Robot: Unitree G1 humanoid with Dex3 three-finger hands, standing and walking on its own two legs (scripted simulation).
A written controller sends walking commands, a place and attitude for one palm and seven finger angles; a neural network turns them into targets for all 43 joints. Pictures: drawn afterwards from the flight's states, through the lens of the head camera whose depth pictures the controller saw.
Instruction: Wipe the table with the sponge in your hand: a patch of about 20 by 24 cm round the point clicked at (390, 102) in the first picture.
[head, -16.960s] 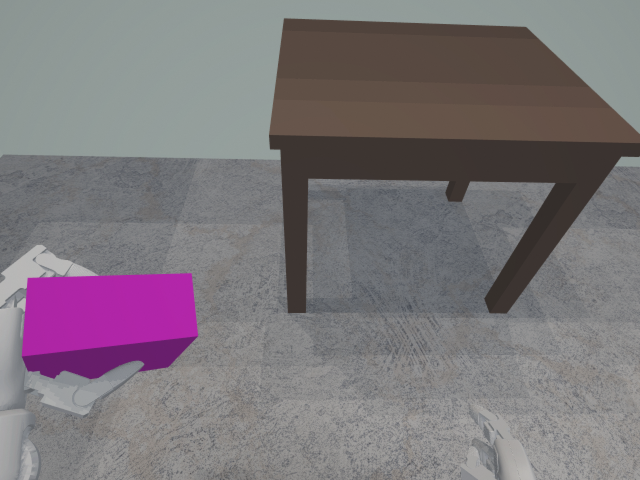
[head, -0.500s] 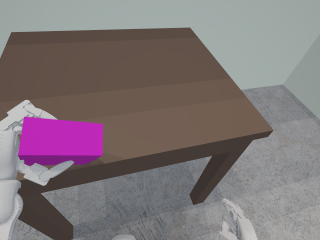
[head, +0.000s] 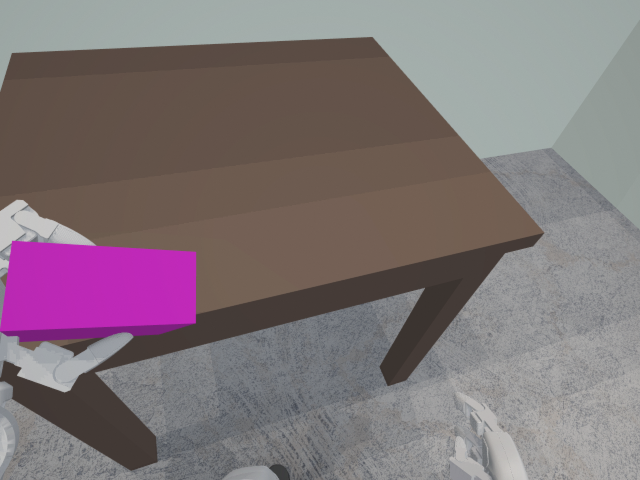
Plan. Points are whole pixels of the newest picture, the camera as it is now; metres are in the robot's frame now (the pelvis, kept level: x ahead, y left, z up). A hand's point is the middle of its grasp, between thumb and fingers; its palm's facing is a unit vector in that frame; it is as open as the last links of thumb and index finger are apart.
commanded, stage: come to a stop and stand still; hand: left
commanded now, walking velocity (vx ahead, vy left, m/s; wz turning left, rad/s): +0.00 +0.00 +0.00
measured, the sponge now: (128, 298) +0.23 +0.21 +0.15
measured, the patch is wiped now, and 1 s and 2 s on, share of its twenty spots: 0.00 0.00 0.00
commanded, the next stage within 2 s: look again from close up in 1.24 s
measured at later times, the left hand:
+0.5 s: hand (45, 285) +0.21 +0.26 +0.20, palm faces +0.26 -0.82 -0.51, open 10.2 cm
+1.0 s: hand (45, 261) +0.23 +0.27 +0.20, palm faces +0.35 -0.82 -0.45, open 10.2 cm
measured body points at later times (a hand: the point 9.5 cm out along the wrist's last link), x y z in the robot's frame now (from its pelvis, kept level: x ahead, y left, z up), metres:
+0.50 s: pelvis -0.02 +0.04 +0.00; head +0.02 +0.06 +0.45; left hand +0.19 +0.30 +0.22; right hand +0.13 -0.19 -0.07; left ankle +0.02 +0.14 -0.73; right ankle +0.00 -0.05 -0.73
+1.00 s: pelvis +0.00 +0.03 +0.01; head +0.04 +0.05 +0.45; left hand +0.21 +0.31 +0.22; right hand +0.18 -0.20 -0.06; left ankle +0.01 +0.15 -0.73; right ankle +0.00 -0.05 -0.73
